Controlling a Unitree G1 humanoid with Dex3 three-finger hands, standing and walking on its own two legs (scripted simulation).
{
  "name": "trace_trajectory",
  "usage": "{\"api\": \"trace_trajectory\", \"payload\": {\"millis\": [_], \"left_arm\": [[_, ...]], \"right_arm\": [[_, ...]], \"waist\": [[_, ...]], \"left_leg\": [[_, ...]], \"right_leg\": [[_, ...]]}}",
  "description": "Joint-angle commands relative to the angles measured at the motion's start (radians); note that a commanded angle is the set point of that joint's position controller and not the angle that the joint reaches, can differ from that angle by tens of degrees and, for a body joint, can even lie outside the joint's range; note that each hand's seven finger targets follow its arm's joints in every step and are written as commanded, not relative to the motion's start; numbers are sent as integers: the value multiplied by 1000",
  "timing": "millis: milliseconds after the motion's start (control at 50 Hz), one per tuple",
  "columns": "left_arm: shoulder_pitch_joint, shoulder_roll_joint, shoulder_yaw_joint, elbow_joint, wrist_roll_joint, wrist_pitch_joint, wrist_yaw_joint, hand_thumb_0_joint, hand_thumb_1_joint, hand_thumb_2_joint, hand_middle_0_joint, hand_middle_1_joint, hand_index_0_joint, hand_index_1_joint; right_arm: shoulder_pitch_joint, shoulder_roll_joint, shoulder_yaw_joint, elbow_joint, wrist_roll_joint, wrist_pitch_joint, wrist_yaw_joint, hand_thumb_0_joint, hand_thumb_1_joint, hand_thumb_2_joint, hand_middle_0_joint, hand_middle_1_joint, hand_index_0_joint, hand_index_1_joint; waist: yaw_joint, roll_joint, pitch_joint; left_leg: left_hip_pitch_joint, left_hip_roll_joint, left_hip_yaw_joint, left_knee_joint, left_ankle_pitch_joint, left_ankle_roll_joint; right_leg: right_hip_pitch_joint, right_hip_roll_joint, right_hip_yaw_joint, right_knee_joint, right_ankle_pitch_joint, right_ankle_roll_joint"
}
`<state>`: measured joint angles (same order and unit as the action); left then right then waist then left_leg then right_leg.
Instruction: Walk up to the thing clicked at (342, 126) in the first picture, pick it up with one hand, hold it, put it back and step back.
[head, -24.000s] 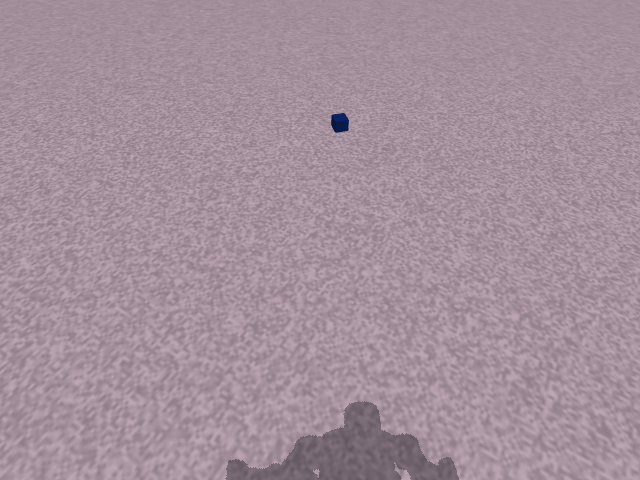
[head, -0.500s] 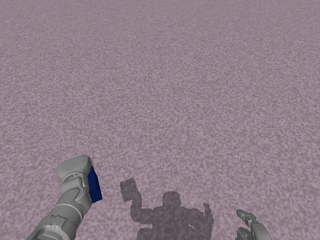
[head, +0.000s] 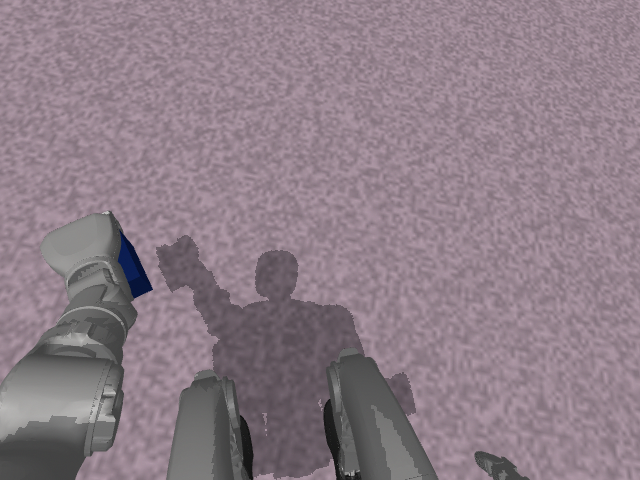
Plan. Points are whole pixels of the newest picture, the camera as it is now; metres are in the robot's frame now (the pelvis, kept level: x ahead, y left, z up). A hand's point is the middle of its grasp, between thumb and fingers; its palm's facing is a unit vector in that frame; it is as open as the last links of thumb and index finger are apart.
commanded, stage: crouch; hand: left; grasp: from above
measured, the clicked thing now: (109, 271) +0.44 +0.24 -0.16
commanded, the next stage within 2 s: lower in 1.20 s
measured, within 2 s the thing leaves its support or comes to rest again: neither
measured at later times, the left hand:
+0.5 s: hand (141, 287) +0.45 +0.24 -0.31, palm faces -0.37 -0.20 -0.91, open 10.7 cm
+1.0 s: hand (150, 289) +0.47 +0.25 -0.38, palm faces -0.36 -0.20 -0.91, open 10.7 cm
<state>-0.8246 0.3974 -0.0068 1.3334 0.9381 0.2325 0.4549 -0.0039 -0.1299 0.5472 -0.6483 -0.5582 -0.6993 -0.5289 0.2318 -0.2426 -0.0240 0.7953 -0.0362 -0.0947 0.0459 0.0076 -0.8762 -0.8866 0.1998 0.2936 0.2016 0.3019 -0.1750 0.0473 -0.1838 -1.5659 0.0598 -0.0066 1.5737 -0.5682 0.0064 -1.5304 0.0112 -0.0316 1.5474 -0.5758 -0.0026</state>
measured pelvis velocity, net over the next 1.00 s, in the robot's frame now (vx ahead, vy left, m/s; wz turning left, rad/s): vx -0.02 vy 0.00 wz -0.07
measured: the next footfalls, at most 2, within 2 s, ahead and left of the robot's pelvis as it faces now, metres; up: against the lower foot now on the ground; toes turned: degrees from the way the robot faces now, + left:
none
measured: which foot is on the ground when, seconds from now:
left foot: down 0.00-1.00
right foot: down 0.00-1.00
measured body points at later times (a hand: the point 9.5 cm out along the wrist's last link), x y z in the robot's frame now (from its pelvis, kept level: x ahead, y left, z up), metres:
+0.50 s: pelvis -0.01 +0.00 -0.15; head +0.22 +0.03 +0.24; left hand +0.47 +0.25 -0.26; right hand +0.04 -0.27 -0.27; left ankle +0.07 +0.12 -0.54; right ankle +0.06 -0.12 -0.54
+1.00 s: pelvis -0.02 +0.00 -0.22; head +0.23 +0.02 +0.15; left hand +0.49 +0.26 -0.33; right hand -0.02 -0.27 -0.34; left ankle +0.06 +0.12 -0.54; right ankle +0.06 -0.12 -0.54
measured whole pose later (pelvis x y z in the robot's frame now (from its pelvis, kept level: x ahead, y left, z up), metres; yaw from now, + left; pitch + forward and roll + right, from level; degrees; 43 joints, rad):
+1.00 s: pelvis -0.02 +0.00 -0.22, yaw -4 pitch +37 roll -5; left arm -1.08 0.67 0.21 1.57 1.03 0.11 0.48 0.00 -0.15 0.55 -0.68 -0.48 -0.74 -0.47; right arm 0.17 -0.27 0.06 0.82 -0.15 -0.17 0.18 0.00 -0.90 -0.90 0.20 0.29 0.20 0.30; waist -0.27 0.02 -0.05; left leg -2.27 0.07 -0.09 2.30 -0.68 0.01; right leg -2.22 0.02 -0.08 2.25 -0.68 -0.01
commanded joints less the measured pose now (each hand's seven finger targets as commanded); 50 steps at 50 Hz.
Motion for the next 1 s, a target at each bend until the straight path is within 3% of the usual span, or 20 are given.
{"api": "trace_trajectory", "payload": {"millis": [0, 40, 100, 160, 200, 220, 260, 280, 300, 400, 460, 480, 520, 640, 680, 780, 800, 900, 940, 980], "left_arm": [[-358, 260, 65, -34, 5, 23, 43, 0, 641, 773, -1040, -669, -1045, -664], [-411, 298, 87, -25, 6, 12, 54, 0, 617, 726, -1016, -651, -1028, -639], [-479, 291, 99, -38, -10, -7, 66, 0, 588, 675, -997, -614, -1012, -598], [-540, 276, 87, -20, 1, -29, 75, 0, 578, 639, -993, -599, -1012, -581], [-534, 290, 98, -31, 5, -39, 74, 0, 565, 652, -988, -602, -1005, -586], [-579, 345, 117, -121, 6, -50, 80, 0, 556, 647, -994, -584, -1006, -574], [-553, 311, 102, -91, 22, -49, 78, 0, 562, 679, -1018, -571, -1021, -570], [-553, 338, 109, -94, 40, -48, 75, 0, 561, 725, -1024, -591, -1021, -595], [-557, 390, 131, -128, 56, -51, 77, 0, 582, 750, -1044, -590, -1037, -598], [-517, 395, 142, -90, 82, -44, 61, 0, 604, 812, -1091, -569, -1068, -593], [-511, 375, 146, -46, 70, -47, 60, 0, 581, 782, -1065, -559, -1046, -579], [-517, 400, 156, -33, 71, -50, 59, 0, 565, 768, -1053, -551, -1034, -571], [-523, 365, 143, 10, 62, -55, 56, 0, 544, 746, -1036, -539, -1018, -558], [-581, 439, 163, 51, 66, -78, 56, 0, 512, 734, -1012, -543, -993, -564], [-586, 423, 153, 59, 71, -91, 48, 0, 507, 746, -1019, -545, -997, -569], [-629, 529, 195, 22, 94, -117, 60, 0, 542, 764, -1056, -532, -1027, -563], [-615, 527, 191, 55, 109, -118, 59, 0, 561, 743, -1063, -540, -1041, -564], [-621, 573, 224, 62, 103, -123, 83, 0, 541, 725, -1059, -497, -1029, -528], [-606, 564, 218, 85, 109, -118, 83, 0, 560, 738, -1069, -508, -1040, -538], [-614, 583, 229, 98, 107, -116, 84, 0, 556, 732, -1069, -492, -1037, -526]], "right_arm": [[106, -181, -51, -60, -19, -45, -3, 0, -875, -889, 200, 299, 200, 299], [105, -173, -39, -53, -26, -54, 1, 0, -877, -889, 200, 299, 200, 299], [108, -170, -28, -39, -42, -74, 15, 0, -878, -889, 200, 299, 200, 299], [120, -182, -22, -11, -50, -89, 28, 0, -881, -891, 200, 299, 200, 299], [127, -188, -16, 2, -56, -95, 37, 0, -885, -892, 200, 299, 200, 299], [122, -190, -22, -2, -56, -93, 38, 0, -886, -894, 200, 299, 200, 299], [135, -191, -19, 7, -57, -87, 42, 0, -891, -896, 200, 299, 200, 299], [136, -197, -16, 13, -59, -84, 46, 0, -893, -897, 200, 299, 200, 299], [139, -210, -21, 13, -61, -81, 45, 0, -892, -897, 200, 299, 200, 299], [141, -205, -18, 1, -68, -63, 58, 0, -895, -897, 200, 299, 200, 299], [146, -205, -14, 0, -76, -68, 68, 0, -894, -897, 200, 299, 200, 299], [149, -219, -16, 2, -78, -71, 70, 0, -895, -897, 200, 299, 200, 299], [151, -216, -12, 0, -85, -77, 80, 0, -893, -897, 200, 299, 200, 299], [156, -239, -8, 14, -96, -94, 99, 0, -896, -898, 200, 299, 200, 299], [159, -234, -1, 12, -100, -98, 108, 0, -900, -900, 200, 299, 200, 299], [161, -248, 2, 10, -103, -88, 116, 0, -900, -901, 200, 300, 200, 300], [167, -251, 7, 8, -106, -88, 119, 0, -902, -901, 200, 300, 200, 300], [162, -252, 14, 13, -113, -80, 128, 0, -898, -900, 200, 300, 200, 300], [172, -254, 23, 12, -116, -82, 134, 0, -899, -899, 200, 300, 200, 300], [174, -263, 23, 23, -119, -85, 136, 0, -899, -900, 200, 300, 200, 300]], "waist": [[2, 92, -591], [-10, 72, -614], [-32, 109, -626], [-61, 146, -636], [-57, 182, -679], [-30, 233, -760], [-48, 242, -757], [-53, 246, -762], [-33, 274, -790], [-43, 265, -738], [-61, 228, -667], [-66, 224, -658], [-82, 202, -623], [-76, 207, -626], [-89, 231, -613], [-68, 255, -688], [-87, 253, -648], [-74, 242, -656], [-91, 232, -620], [-85, 235, -612]], "left_leg": [[266, -34, -32, -87, 134, 1], [163, -41, -16, -25, 103, 14], [133, -38, -27, 52, 74, 12], [104, -35, -30, 112, 50, 9], [144, -31, -40, 141, 83, 0], [169, -32, -27, 159, 101, -1], [172, -29, -26, 194, 132, -4], [170, -30, -25, 215, 154, -1], [181, -29, -30, 221, 173, -5], [126, -29, -35, 280, 197, 1], [56, -27, -40, 313, 176, 6], [33, -30, -42, 320, 165, 8], [-20, -29, -36, 350, 146, 11], [-83, -31, -20, 422, 123, 17], [-93, -30, -25, 434, 119, 12], [-108, -28, -18, 473, 118, 15], [-115, -29, -20, 481, 106, 16], [-175, -28, -19, 506, 72, 21], [-194, -29, -21, 521, 71, 23], [-199, -26, -25, 534, 71, 23]], "right_leg": [[166, 23, -32, -81, 159, -44], [158, 25, -28, -46, 149, -37], [44, 18, -33, 18, 112, -34], [-34, 18, -44, 69, 90, -34], [-71, 11, -55, 118, 118, -37], [-60, 17, -52, 129, 131, -39], [-75, 16, -60, 162, 163, -40], [-75, 14, -59, 175, 189, -38], [-88, 12, -62, 198, 199, -41], [-147, 15, -68, 250, 216, -39], [-187, 13, -70, 278, 202, -35], [-205, 13, -70, 290, 191, -35], [-213, 17, -70, 303, 181, -32], [-241, 24, -63, 347, 164, -29], [-258, 24, -68, 375, 154, -32], [-239, 32, -72, 412, 160, -30], [-266, 28, -75, 418, 146, -29], [-262, 38, -84, 433, 118, -26], [-287, 35, -86, 442, 117, -22], [-303, 39, -91, 455, 115, -24]]}}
